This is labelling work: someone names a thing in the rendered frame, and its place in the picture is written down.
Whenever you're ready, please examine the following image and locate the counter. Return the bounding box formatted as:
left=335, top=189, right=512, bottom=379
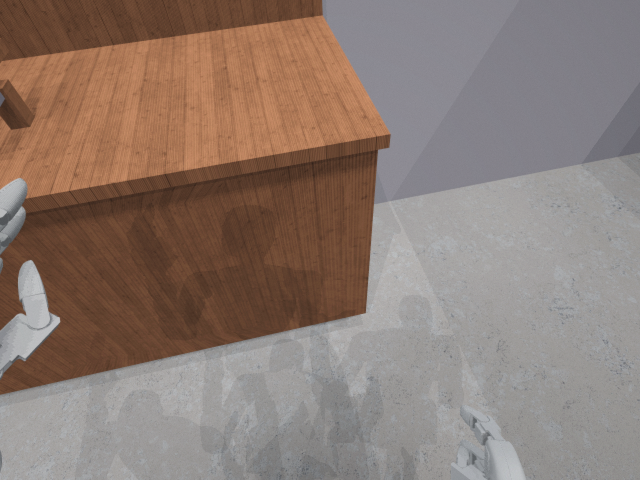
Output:
left=0, top=0, right=391, bottom=395

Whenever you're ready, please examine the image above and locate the left robot hand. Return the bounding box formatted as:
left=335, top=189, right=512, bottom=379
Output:
left=0, top=178, right=60, bottom=380

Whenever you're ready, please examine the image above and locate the right robot hand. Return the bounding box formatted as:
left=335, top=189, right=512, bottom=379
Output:
left=451, top=405, right=526, bottom=480

